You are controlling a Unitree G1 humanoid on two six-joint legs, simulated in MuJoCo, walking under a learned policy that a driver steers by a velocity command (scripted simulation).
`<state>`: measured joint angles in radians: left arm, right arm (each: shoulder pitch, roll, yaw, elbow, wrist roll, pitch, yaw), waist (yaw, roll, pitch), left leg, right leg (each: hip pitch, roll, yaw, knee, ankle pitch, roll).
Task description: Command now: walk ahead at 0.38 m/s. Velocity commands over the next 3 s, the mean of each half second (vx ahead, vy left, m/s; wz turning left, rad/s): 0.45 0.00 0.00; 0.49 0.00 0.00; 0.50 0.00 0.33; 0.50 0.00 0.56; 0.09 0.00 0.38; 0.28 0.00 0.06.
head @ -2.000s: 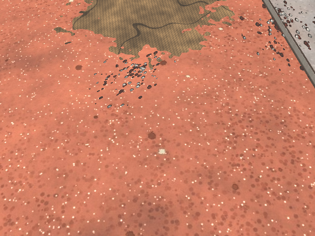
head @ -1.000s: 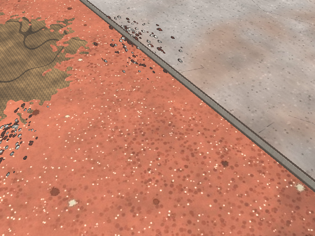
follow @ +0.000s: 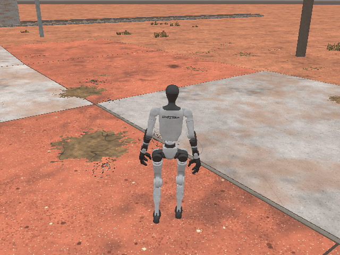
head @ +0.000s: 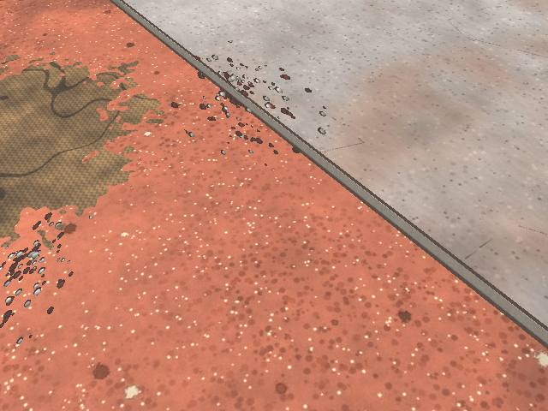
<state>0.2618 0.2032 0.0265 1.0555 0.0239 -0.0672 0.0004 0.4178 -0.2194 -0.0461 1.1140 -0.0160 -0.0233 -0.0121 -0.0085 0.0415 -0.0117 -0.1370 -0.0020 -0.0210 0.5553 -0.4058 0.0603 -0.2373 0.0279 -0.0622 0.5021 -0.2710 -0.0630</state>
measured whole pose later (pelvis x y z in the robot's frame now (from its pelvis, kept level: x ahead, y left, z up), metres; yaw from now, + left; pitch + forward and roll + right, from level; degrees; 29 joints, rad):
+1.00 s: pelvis +0.54 -0.02 -0.01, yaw +0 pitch +1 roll +0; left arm -0.01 0.17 0.03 0.89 0.04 -0.08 -0.01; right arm 0.48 -0.17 -0.03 1.10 -0.02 -0.09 -0.02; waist -0.06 0.01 0.07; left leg 0.07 -0.04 0.07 0.48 -0.45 0.07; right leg -0.44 0.02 -0.11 0.52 -0.09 -0.12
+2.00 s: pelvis +1.08 +0.07 +0.00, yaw +30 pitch +3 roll +0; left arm -0.01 0.24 0.02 0.74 0.03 -0.03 -0.03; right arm 0.46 -0.25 -0.07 0.91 -0.01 -0.05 -0.01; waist -0.11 -0.04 0.04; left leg 0.03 -0.14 -0.18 0.29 -0.33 0.12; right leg -0.63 -0.05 0.02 0.65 -0.05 0.03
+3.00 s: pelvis +1.28 +0.17 +0.00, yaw +41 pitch +1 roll +1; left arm 0.16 0.24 0.04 0.79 0.03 -0.05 0.00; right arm 0.42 -0.25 -0.04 0.93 -0.01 -0.05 -0.01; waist -0.05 0.01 0.00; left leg -0.08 -0.02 -0.04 0.49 -0.39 0.02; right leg -0.33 0.00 -0.06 0.50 -0.16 -0.05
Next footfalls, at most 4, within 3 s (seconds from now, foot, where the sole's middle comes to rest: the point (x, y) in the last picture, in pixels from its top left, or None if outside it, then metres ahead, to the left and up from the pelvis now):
0.44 left None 0.39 0.06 -0.77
0.98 right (338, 348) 0.70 -0.10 -0.77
1.54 left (266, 268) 0.96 0.08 -0.77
2.08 right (269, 180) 1.34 0.08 -0.77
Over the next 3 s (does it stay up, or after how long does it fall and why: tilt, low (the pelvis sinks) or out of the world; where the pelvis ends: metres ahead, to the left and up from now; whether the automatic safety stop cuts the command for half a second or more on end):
stays up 1.28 0.17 0.00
